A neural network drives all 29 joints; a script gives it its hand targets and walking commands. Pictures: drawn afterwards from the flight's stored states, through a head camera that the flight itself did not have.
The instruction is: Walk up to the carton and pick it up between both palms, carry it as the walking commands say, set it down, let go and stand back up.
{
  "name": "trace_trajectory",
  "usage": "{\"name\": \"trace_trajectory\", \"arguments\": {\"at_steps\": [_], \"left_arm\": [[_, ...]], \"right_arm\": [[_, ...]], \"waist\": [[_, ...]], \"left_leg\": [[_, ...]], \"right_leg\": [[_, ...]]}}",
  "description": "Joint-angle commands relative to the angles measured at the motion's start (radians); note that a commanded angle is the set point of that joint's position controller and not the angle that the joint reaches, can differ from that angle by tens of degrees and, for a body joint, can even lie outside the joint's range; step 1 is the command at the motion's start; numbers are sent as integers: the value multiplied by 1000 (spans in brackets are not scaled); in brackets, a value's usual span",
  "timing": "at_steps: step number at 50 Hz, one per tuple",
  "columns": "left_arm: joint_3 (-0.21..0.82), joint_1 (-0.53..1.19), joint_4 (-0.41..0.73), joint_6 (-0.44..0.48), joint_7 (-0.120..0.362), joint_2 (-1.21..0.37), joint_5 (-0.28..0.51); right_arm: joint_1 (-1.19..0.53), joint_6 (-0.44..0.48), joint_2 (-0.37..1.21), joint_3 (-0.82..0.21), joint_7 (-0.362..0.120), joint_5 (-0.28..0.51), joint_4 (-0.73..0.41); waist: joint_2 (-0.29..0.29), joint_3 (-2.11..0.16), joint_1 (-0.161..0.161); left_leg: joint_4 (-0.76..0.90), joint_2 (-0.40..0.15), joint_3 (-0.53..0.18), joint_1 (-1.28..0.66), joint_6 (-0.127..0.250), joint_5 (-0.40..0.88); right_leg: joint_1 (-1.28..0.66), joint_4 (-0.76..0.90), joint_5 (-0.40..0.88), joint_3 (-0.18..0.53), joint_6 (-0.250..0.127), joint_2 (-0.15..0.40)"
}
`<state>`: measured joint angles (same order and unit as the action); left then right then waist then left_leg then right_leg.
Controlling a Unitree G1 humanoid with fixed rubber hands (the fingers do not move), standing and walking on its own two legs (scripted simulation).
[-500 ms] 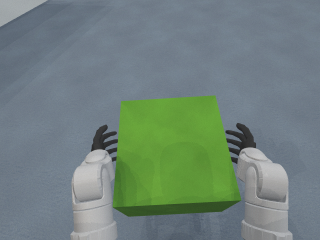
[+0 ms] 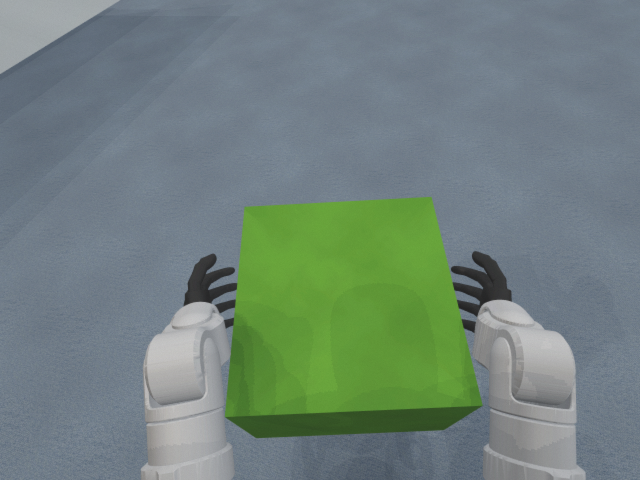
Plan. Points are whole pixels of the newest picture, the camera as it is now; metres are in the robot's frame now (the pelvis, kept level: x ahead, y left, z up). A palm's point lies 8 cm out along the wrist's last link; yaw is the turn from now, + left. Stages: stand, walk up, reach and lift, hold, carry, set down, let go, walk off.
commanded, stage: carry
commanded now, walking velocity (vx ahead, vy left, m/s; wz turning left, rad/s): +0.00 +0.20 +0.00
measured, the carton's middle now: (343, 317) +0.32 -0.01 +0.00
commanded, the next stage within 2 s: none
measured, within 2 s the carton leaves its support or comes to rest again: neither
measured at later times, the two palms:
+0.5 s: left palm (97, 387) +0.22 +0.25 +0.08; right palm (414, 380) +0.21 -0.08 +0.07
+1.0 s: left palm out of the picture +0.15 +0.36 +0.08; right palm (313, 449) +0.15 +0.03 +0.07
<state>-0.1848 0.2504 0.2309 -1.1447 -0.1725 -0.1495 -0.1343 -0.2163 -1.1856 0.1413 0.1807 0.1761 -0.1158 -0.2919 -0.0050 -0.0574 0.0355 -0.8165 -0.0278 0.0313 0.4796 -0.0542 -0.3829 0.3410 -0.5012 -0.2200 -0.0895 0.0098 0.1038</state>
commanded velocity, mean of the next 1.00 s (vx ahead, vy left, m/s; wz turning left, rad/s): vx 0.00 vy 0.20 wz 0.00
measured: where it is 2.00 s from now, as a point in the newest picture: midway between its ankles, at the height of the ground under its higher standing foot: outside the picture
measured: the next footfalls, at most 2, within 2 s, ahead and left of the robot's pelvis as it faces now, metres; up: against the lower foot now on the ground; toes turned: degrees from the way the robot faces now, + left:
left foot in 0.10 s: +0.04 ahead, +0.18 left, +0.00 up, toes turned +4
right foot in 0.38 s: -0.01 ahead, -0.02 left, +0.00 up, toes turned -8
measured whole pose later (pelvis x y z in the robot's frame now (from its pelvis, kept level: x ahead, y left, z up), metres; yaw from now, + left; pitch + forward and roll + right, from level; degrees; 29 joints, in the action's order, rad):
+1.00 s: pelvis -0.13 +0.19 -0.01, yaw +0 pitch +4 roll +1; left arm -0.18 0.25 0.23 -1.15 -0.22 -0.15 -0.09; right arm -0.22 -1.16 0.14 0.19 0.11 -0.17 -0.26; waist -0.02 -0.07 -0.03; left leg -0.69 0.01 0.07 0.47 0.02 -0.34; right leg 0.34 -0.56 -0.27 -0.13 -0.03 0.06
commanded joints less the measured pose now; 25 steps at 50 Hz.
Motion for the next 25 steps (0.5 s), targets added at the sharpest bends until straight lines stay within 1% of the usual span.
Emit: {"name": "trace_trajectory", "arguments": {"at_steps": [1, 2, 3, 4, 5, 6, 7, 8, 9, 10, 11, 12, 13, 15, 16, 17, 18, 19, 20, 21, 22, 23, 24, 25], "left_arm": [[716, 388, 6, -35, 377, -903, 412], [721, 385, 9, -36, 374, -898, 409], [727, 392, 18, -36, 371, -893, 410], [733, 404, 32, -37, 370, -886, 410], [740, 415, 39, -37, 370, -883, 412], [735, 403, 22, -42, 372, -887, 411], [745, 453, 35, -46, 377, -897, 428], [764, 498, 35, -45, 377, -912, 449], [778, 523, 38, -42, 379, -928, 473], [787, 549, 45, -38, 381, -935, 488], [798, 568, 56, -37, 384, -940, 502], [799, 585, 66, -38, 386, -936, 512], [796, 585, 62, -42, 386, -931, 517], [789, 558, 49, -53, 389, -924, 523], [781, 531, 35, -58, 392, -923, 520], [773, 505, 24, -62, 395, -922, 516], [766, 484, 15, -64, 400, -922, 509], [755, 466, 7, -63, 407, -920, 497], [744, 438, -26, -56, 412, -919, 483], [728, 437, -45, -52, 416, -944, 475], [725, 440, -48, -49, 414, -956, 472], [728, 443, -25, -41, 408, -955, 467], [728, 455, 6, -35, 403, -951, 464], [731, 465, 32, -31, 397, -942, 458]], "right_arm": [[-555, -6, 929, -787, -388, 469, -13], [-539, -10, 927, -783, -391, 467, -3], [-525, -13, 927, -779, -393, 466, 7], [-519, -14, 923, -776, -396, 465, 15], [-518, -14, 920, -772, -399, 466, 16], [-516, -12, 906, -761, -400, 462, 20], [-511, -2, 917, -755, -396, 457, 38], [-521, 1, 929, -746, -395, 454, 28], [-515, 4, 931, -737, -392, 441, 28], [-512, 8, 938, -731, -388, 426, 33], [-511, 15, 945, -726, -382, 413, 25], [-518, 21, 950, -721, -377, 408, 12], [-517, 24, 950, -718, -372, 400, 6], [-496, 25, 947, -717, -362, 386, -1], [-480, 23, 944, -717, -359, 378, 2], [-466, 21, 941, -717, -356, 371, 4], [-456, 19, 937, -720, -354, 368, 8], [-455, 18, 944, -728, -354, 371, 12], [-479, 14, 924, -738, -358, 369, -8], [-530, 11, 931, -757, -362, 378, -27], [-567, 12, 938, -775, -366, 401, -37], [-580, 15, 949, -787, -371, 423, -47], [-588, 16, 959, -794, -375, 443, -56], [-595, 14, 961, -803, -377, 458, -57]], "waist": [[236, -268, -51], [238, -277, -47], [230, -287, -39], [200, -300, -36], [125, -318, -34], [-70, -315, -42], [-291, -289, -27], [-284, -281, -20], [-231, -276, -20], [-198, -275, -25], [-193, -279, -29], [-184, -292, -30], [-177, -306, -28], [-184, -323, -22], [-177, -332, -27], [-160, -344, -36], [-120, -351, -44], [-9, -343, -48], [284, -275, -48], [303, -246, -50], [198, -248, -46], [124, -252, -41], [145, -243, -33], [178, -249, -33]], "left_leg": [[151, 3, 30, -17, -9, -14], [236, 13, 50, -53, -1, 20], [352, 31, 83, -112, 9, 90], [436, 40, 100, -188, 21, 143], [489, -18, 36, -291, 33, 193], [496, -175, -144, -365, 72, 422], [475, -266, -229, -347, 161, 541], [449, -266, -231, -328, 207, 580], [433, -260, -193, -321, 224, 594], [426, -243, -147, -318, 223, 566], [424, -225, -120, -326, 217, 549], [422, -210, -100, -337, 216, 535], [422, -201, -93, -335, 218, 510], [421, -209, -113, -342, 237, 503], [406, -206, -116, -346, 240, 519], [375, -190, -106, -346, 229, 538], [333, -165, -85, -309, 196, 532], [243, -114, -61, -175, 140, 454], [140, 7, 20, 78, 77, 77], [-42, -6, -28, 110, 63, -117], [-136, -7, -66, 98, 52, -89], [-162, -16, -74, 87, 35, -44], [-122, -33, -66, 92, 23, -2], [-77, -28, -43, 72, 10, 13]], "right_leg": [[-240, 112, 371, 142, -127, 214], [-246, 84, 398, 136, -119, 209], [-238, 43, 388, 116, -96, 188], [-211, 3, 329, 104, -62, 158], [-137, -72, 234, 76, -23, 125], [8, -169, -13, 16, 31, 54], [128, -263, -327, -39, 51, -24], [149, -412, -417, 1, 32, -23], [177, -515, -413, 11, 25, -36], [193, -549, -386, 19, 24, -32], [203, -522, -354, 17, 23, -30], [190, -472, -323, 4, 24, -40], [158, -414, -303, -6, 24, -49], [99, -285, -279, -13, 10, -58], [55, -184, -235, -19, -1, -59], [-12, -44, -165, -32, -10, -58], [-112, 117, -38, -14, -12, -28], [-245, 192, 17, 142, -29, 90], [-300, 207, 320, 444, -151, 350], [-250, 197, 491, 447, -238, 423], [-231, 173, 486, 373, -232, 383], [-221, 165, 408, 294, -194, 329], [-223, 160, 363, 225, -149, 277], [-231, 150, 359, 161, -122, 231]]}}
